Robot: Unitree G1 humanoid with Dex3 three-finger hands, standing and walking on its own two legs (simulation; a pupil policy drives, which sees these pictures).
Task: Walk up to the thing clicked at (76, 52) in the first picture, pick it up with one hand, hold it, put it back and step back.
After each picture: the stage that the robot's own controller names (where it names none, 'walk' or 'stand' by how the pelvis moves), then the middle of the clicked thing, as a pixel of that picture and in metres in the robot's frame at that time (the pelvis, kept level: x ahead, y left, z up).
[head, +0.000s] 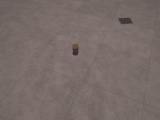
stand; (75, 49) +1.29 +0.05 -0.72
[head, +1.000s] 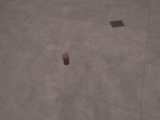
walk; (65, 59) +1.17 +0.23 -0.71
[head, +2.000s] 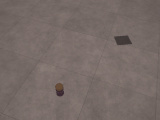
walk; (59, 89) +0.71 +0.21 -0.70
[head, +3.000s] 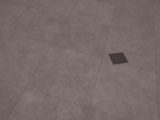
walk; out of the picture +0.41 +0.16 -0.71
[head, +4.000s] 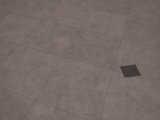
stand; out of the picture +0.35 +0.17 -0.72
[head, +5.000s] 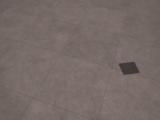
stand; out of the picture +0.34 +0.17 -0.71
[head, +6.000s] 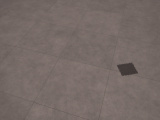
stand; out of the picture +0.35 +0.17 -0.72
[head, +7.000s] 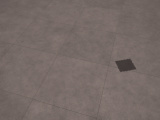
stand; out of the picture +0.36 +0.18 -0.72
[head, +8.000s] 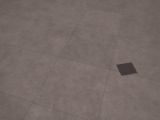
stand; out of the picture +0.34 +0.18 -0.73
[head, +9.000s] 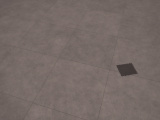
stand; out of the picture +0.34 +0.18 -0.73
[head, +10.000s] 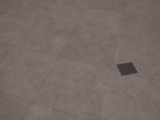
go down; out of the picture +0.34 +0.18 -0.73
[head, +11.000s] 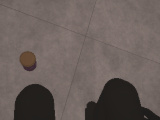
go down; (28, 61) +0.45 +0.18 -0.34
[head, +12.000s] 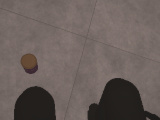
approach; (30, 64) +0.45 +0.17 -0.32
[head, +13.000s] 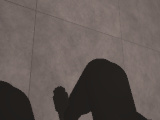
close in; out of the picture +0.45 +0.21 -0.24
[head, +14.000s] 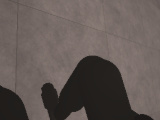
close; out of the picture +0.45 +0.23 -0.23
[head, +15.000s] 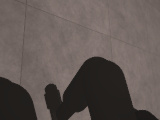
lift; out of the picture +0.41 +0.21 -0.24
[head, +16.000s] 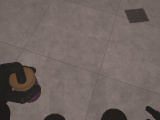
lift; (26, 86) +0.33 +0.18 -0.01
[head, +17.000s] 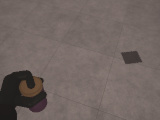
hold; (34, 95) +0.32 +0.17 +0.01
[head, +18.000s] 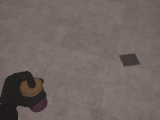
hold; (34, 95) +0.32 +0.17 +0.00
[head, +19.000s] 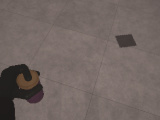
crouch; (31, 87) +0.35 +0.17 -0.05
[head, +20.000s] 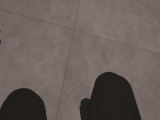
lower; out of the picture +0.51 +0.22 -0.09
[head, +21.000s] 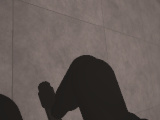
lower; out of the picture +0.46 +0.25 -0.24
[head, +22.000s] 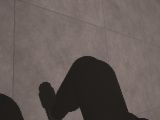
lower; out of the picture +0.46 +0.25 -0.24
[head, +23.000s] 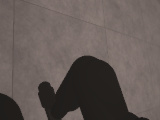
lower; out of the picture +0.46 +0.25 -0.24
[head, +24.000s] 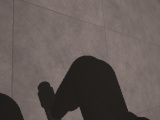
lower; out of the picture +0.46 +0.25 -0.24
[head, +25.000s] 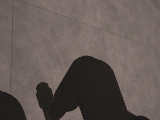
open; out of the picture +0.45 +0.23 -0.25
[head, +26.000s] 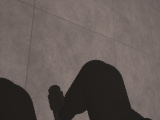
stand; out of the picture +0.45 +0.22 -0.25
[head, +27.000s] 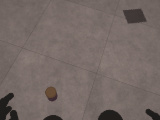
stand; (51, 94) +0.42 +0.15 -0.53
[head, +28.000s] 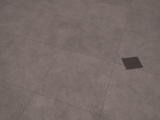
stand; out of the picture +0.38 +0.15 -0.67
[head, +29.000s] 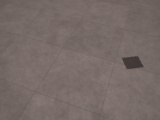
stand; out of the picture +0.38 +0.15 -0.67
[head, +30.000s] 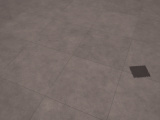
stand; out of the picture +0.39 +0.13 -0.72
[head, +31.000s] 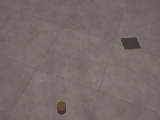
walk; (61, 108) +0.45 +0.10 -0.71
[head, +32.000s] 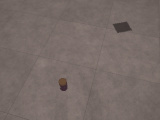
walk; (63, 84) +0.68 +0.18 -0.70
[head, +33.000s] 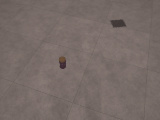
stand; (62, 62) +1.00 +0.18 -0.70
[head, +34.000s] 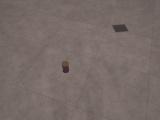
stand; (65, 67) +1.00 +0.16 -0.72
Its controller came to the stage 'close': yes
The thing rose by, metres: 0.72
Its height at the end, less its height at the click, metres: +0.00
